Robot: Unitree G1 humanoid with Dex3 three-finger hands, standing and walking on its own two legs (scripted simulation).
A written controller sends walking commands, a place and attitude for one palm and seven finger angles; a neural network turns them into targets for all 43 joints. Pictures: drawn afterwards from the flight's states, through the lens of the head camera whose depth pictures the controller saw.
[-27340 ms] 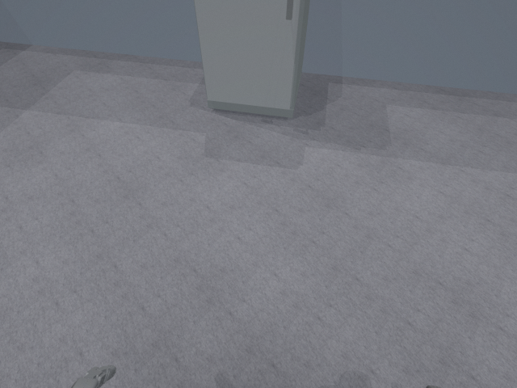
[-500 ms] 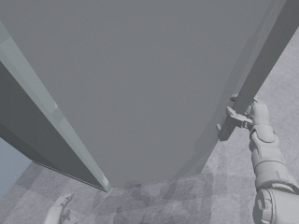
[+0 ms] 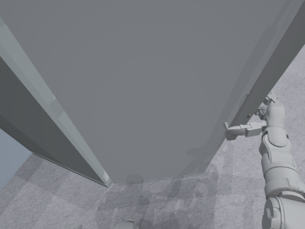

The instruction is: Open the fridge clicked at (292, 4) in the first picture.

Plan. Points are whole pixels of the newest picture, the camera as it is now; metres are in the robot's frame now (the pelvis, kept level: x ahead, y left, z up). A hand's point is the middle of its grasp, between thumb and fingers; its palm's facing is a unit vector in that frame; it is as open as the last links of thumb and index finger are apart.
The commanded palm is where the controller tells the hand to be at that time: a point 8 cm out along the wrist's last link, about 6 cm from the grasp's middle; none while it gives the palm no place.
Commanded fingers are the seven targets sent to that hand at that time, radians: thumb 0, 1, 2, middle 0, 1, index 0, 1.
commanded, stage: loosen the grip on the handle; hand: right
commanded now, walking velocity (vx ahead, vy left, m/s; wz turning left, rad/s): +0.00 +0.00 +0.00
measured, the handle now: (259, 79) +0.47 -0.19 +0.15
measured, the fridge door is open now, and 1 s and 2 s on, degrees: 61 61 61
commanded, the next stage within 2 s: slip the hand off the handle in 0.02 s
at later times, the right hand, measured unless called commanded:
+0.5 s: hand (274, 124) +0.42 -0.26 +0.05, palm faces +0.23 +0.96 -0.18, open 14.6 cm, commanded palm +0.39 -0.31 +0.06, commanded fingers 0.00 0.55 -0.20 0.25 1.15 0.25 1.15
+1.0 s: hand (283, 136) +0.39 -0.29 +0.04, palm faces +0.19 +0.97 -0.17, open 14.7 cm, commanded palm +0.34 -0.33 +0.06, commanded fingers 0.00 0.55 -0.20 0.25 1.15 0.25 1.15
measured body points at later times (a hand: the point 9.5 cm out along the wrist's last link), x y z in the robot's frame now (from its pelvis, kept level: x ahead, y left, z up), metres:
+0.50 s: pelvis +0.02 +0.02 +0.00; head +0.08 +0.01 +0.44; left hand +0.11 +0.29 -0.11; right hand +0.40 -0.31 +0.06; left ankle +0.03 +0.13 -0.71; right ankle +0.02 -0.10 -0.71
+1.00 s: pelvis +0.03 -0.01 +0.00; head +0.08 -0.02 +0.44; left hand +0.10 +0.26 -0.11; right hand +0.37 -0.34 +0.05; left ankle +0.03 +0.13 -0.71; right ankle +0.02 -0.10 -0.71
